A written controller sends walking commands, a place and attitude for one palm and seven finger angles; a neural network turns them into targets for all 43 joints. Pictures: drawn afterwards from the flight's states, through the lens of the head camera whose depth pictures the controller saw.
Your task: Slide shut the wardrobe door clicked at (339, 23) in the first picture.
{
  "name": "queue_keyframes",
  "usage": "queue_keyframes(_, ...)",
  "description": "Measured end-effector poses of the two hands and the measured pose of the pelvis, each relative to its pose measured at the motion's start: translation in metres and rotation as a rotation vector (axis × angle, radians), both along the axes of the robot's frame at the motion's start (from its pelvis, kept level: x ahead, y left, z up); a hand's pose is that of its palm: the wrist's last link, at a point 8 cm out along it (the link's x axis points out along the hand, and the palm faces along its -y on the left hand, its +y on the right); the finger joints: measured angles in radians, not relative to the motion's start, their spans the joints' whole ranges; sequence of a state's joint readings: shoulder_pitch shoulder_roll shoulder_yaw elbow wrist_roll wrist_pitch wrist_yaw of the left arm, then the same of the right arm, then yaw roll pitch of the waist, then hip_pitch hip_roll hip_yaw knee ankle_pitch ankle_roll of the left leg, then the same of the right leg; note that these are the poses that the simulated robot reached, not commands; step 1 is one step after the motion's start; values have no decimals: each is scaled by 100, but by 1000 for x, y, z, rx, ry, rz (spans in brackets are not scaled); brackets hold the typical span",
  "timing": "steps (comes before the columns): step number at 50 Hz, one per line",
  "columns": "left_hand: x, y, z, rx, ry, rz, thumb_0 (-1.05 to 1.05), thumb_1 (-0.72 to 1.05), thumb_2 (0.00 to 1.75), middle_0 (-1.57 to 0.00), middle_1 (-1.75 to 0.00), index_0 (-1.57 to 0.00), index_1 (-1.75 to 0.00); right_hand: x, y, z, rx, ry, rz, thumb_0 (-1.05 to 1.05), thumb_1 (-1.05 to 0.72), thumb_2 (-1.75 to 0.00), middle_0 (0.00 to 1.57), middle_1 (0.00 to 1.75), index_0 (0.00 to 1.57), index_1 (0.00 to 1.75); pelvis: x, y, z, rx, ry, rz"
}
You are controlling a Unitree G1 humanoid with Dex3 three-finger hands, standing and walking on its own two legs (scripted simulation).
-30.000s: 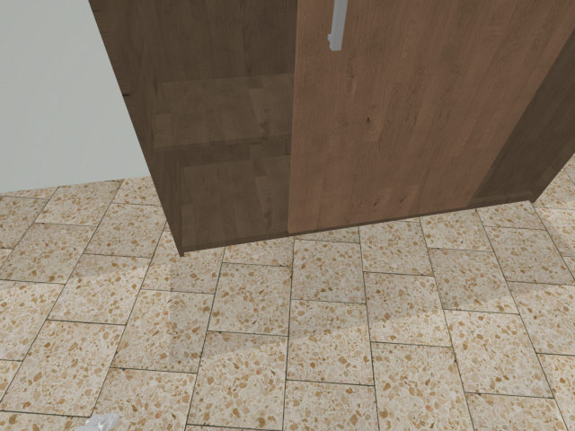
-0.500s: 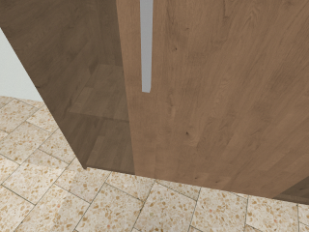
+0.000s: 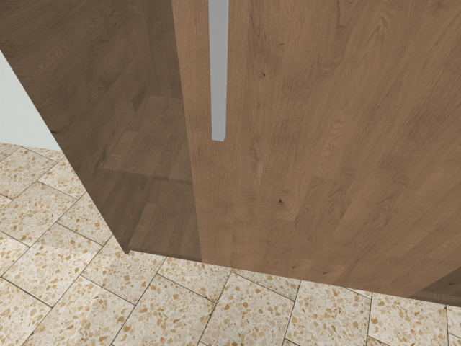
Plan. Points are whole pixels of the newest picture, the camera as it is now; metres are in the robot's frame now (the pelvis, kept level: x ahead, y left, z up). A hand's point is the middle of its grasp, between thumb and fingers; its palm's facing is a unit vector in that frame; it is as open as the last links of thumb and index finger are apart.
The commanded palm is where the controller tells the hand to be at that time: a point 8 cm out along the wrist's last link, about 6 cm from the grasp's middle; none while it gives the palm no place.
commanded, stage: walk to a spot facing it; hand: right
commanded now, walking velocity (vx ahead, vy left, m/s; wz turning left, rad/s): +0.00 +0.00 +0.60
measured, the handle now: (221, 56) +0.51 +0.06 +0.25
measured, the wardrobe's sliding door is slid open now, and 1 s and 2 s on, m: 0.35 0.35 0.35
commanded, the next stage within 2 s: none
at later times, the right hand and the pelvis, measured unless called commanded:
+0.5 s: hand out of the picture +0.08 -0.17 -0.17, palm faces -0.13 +0.94 -0.30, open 7.4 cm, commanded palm none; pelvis -0.01 +0.03 -0.01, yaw +13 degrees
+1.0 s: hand (320, 337) +0.19 -0.18 -0.18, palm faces -0.42 +0.88 -0.22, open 7.4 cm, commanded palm none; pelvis +0.02 -0.02 +0.00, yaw +30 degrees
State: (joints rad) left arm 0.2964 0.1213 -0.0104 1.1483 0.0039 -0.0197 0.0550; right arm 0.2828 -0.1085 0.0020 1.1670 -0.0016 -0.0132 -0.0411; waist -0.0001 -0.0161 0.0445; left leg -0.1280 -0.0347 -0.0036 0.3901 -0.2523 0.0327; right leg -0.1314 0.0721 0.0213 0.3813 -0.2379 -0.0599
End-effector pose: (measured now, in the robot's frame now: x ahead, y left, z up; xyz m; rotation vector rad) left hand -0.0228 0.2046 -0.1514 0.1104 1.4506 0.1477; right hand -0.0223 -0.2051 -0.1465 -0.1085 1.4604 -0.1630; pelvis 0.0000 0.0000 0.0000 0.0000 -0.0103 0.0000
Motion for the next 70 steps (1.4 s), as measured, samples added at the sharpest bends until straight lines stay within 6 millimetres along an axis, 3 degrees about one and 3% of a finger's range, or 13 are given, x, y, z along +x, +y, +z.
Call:
queue_keyframes(10,2,16,-5,43,-38,91,1,91,89,-20,-30,-20,-30,16,-11,-4,-18,26,60,1,-90,-90,20,30,20,29,-2,2,-7,-1,8,89)
queue_keyframes(16,0,40,-13,67,-76,133,1,91,89,-20,-30,-20,-30,52,-19,-3,-69,-36,124,1,-90,-90,20,30,20,29,-3,11,-15,-24,0,155)
queue_keyframes(21,1,66,-21,71,-94,171,1,91,89,-20,-30,-20,-30,87,-13,3,-114,-126,186,1,-90,-90,20,30,20,29,-4,26,-21,-10,-4,184)
queue_keyframes(27,25,89,0,101,-176,207,1,91,89,-20,-30,-20,-30,107,-4,17,-125,-151,247,1,-90,-90,20,30,20,29,-7,32,-7,-24,20,253)
queue_keyframes(32,49,98,16,124,-275,245,1,91,89,-20,-30,-20,-30,122,0,24,-112,-140,314,1,-90,-90,20,30,20,29,-5,30,1,-42,36,323)
queue_keyframes(42,66,83,36,192,-354,315,1,91,89,-20,-30,-20,-30,161,-16,12,-69,-136,414,1,-90,-90,20,30,20,30,10,2,0,-26,48,447)
queue_keyframes(46,49,68,34,244,-340,335,1,91,89,-20,-30,-20,-30,190,-25,-4,-39,-148,458,1,-90,-90,20,30,20,30,19,-12,-11,9,52,475)
queue_keyframes(51,1,41,35,230,-213,381,1,91,89,-20,-30,-20,-30,233,-14,0,-3,-189,543,1,-90,-90,20,30,20,29,24,-17,-4,24,31,539)
queue_keyframes(58,-76,14,23,190,-70,556,1,91,89,-20,-30,-20,-30,287,37,10,23,-257,711,1,-91,-90,20,30,20,29,31,-9,-6,46,26,645)
queue_keyframes(62,-114,11,3,175,-18,666,1,91,89,-20,-30,-20,-30,309,69,3,10,-332,804,1,-90,-90,20,30,20,29,30,3,-23,20,22,701)
queue_keyframes(65,-124,10,2,187,-1,735,1,91,89,-20,-30,-20,-30,313,83,3,4,-319,860,1,-90,-90,20,30,20,29,32,0,-23,34,20,743)
queue_keyframes(70,-116,1,14,235,-73,807,1,91,89,-20,-30,-20,-30,324,101,-7,32,-269,934,1,-90,-90,20,30,20,29,42,-3,-20,10,21,825)
